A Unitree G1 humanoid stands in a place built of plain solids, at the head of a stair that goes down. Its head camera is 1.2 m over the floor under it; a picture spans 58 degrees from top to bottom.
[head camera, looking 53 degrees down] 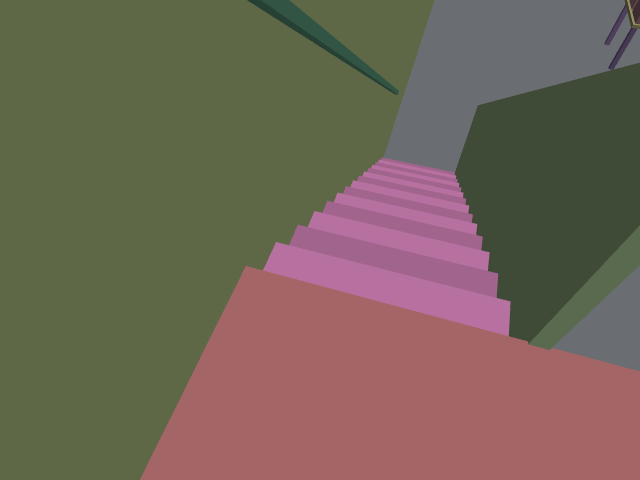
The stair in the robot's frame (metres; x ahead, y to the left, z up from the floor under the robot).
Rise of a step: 0.18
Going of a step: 0.24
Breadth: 0.90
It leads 17 degrees to the right of straight ahead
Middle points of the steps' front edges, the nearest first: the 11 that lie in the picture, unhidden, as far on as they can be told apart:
0.66 -0.18 0.00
0.90 -0.26 -0.18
1.13 -0.33 -0.35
1.36 -0.40 -0.53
1.60 -0.47 -0.71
1.83 -0.55 -0.88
2.06 -0.62 -1.06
2.29 -0.69 -1.24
2.53 -0.76 -1.42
2.76 -0.84 -1.59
2.99 -0.91 -1.77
